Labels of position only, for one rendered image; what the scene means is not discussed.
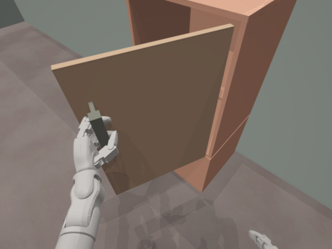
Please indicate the robot left hand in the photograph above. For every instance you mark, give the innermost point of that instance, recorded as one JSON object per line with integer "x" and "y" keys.
{"x": 86, "y": 144}

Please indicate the left robot forearm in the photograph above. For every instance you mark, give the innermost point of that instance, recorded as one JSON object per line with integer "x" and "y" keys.
{"x": 82, "y": 221}

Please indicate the cupboard door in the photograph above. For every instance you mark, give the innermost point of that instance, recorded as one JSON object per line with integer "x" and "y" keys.
{"x": 161, "y": 97}

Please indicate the handle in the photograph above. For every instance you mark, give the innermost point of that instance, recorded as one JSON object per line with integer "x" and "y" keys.
{"x": 98, "y": 125}

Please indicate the robot right hand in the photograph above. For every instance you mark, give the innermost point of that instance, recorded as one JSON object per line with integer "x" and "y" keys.
{"x": 262, "y": 241}

